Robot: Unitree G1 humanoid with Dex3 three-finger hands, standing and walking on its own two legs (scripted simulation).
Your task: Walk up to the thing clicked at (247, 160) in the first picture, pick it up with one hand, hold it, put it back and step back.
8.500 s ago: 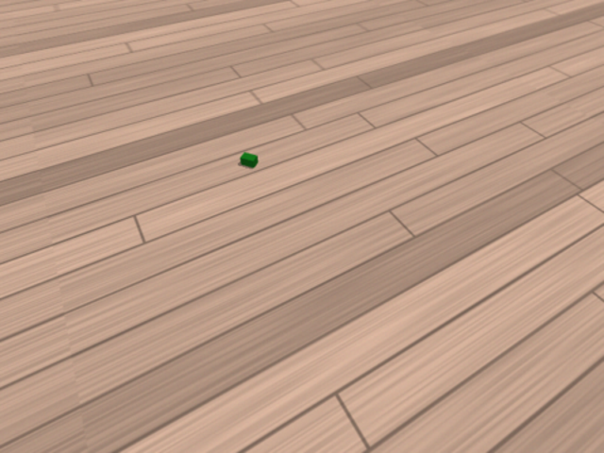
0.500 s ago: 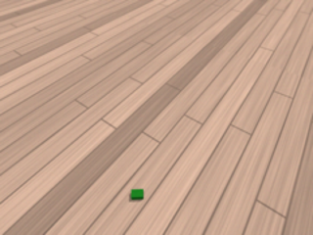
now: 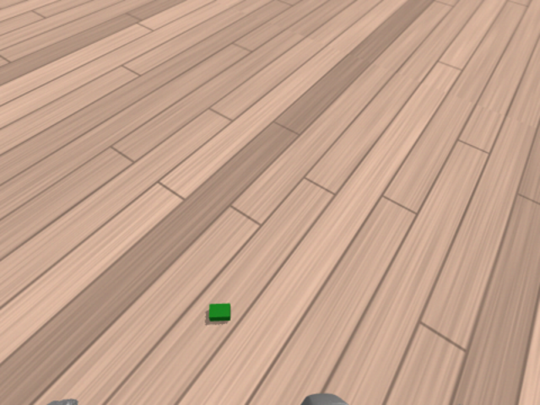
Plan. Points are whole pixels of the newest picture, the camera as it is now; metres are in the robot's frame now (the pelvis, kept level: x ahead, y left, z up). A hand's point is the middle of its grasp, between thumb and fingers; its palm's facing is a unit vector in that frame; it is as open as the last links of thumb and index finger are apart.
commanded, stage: walk up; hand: left
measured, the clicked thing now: (220, 312) +0.48 +0.15 -0.75
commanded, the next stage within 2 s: stand in 1.46 s
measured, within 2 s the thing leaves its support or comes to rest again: neither
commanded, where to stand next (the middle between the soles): +0.05 -0.06 m, yaw +1 degrees
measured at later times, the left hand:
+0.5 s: hand out of the picture +0.08 +0.17 -0.16, palm faces +0.02 -0.94 -0.33, open 7.4 cm
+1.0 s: hand out of the picture +0.08 +0.20 -0.14, palm faces +0.02 -0.93 -0.37, open 7.4 cm
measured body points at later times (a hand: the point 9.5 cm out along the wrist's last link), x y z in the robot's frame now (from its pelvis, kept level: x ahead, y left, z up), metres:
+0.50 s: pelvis +0.00 -0.08 -0.01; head +0.02 -0.08 +0.44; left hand +0.08 +0.21 -0.14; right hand +0.05 -0.38 -0.14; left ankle -0.01 +0.05 -0.74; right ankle +0.00 -0.20 -0.74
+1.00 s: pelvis +0.00 -0.07 +0.01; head +0.01 -0.07 +0.46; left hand +0.08 +0.25 -0.12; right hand +0.10 -0.37 -0.12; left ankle -0.01 +0.05 -0.74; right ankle +0.00 -0.20 -0.74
